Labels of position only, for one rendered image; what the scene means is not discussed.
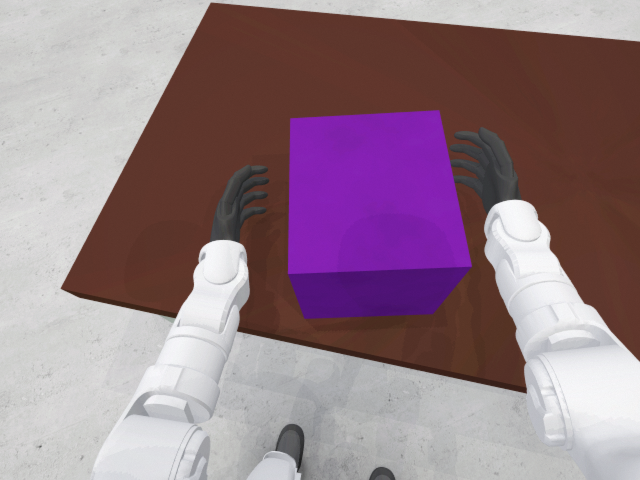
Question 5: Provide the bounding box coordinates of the right robot forearm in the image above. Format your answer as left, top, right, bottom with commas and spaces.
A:
484, 200, 640, 367

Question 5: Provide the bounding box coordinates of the robot right hand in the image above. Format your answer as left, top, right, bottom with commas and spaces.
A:
449, 127, 522, 215

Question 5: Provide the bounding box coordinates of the left robot forearm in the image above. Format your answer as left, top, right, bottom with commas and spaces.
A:
90, 240, 250, 480

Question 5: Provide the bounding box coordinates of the carton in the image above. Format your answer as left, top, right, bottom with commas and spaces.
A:
288, 110, 472, 319

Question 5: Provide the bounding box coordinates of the left robot upper arm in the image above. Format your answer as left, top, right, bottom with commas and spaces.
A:
93, 414, 210, 480

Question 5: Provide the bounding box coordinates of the robot left shin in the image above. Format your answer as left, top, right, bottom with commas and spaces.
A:
263, 451, 296, 468

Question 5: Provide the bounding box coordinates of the table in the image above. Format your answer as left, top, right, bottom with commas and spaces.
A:
60, 2, 640, 394

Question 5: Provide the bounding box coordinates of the robot left hand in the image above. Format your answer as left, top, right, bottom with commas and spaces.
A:
210, 165, 269, 243

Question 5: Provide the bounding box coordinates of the left robot foot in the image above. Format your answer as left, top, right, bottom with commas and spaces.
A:
275, 424, 304, 473

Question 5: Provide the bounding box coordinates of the right robot upper arm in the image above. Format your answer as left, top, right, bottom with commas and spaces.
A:
524, 345, 640, 480

